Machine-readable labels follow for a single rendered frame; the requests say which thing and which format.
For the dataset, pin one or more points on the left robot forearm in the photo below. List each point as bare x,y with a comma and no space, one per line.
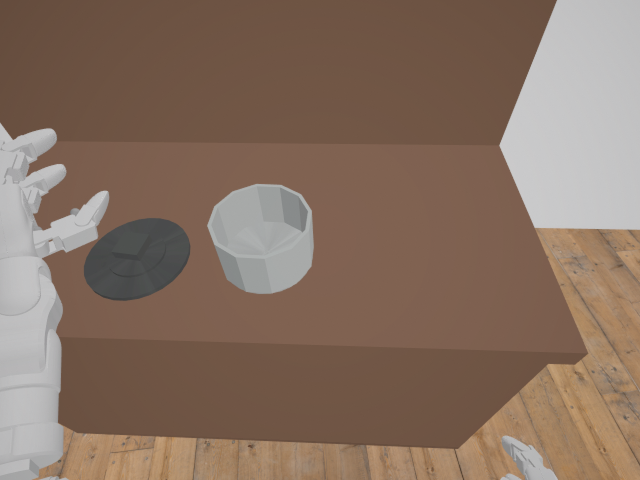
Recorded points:
30,368

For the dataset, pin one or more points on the left robot hand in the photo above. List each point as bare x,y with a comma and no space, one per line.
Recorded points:
20,197

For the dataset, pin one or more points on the knob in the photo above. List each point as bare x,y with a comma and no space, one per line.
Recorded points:
132,246

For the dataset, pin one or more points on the pot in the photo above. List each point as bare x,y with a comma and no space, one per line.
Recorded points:
263,235

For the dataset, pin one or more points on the table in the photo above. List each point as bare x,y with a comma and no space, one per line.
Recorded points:
430,302

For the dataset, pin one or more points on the right robot hand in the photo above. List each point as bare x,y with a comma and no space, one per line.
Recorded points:
528,461

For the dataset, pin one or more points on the lid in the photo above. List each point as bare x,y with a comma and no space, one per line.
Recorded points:
124,279

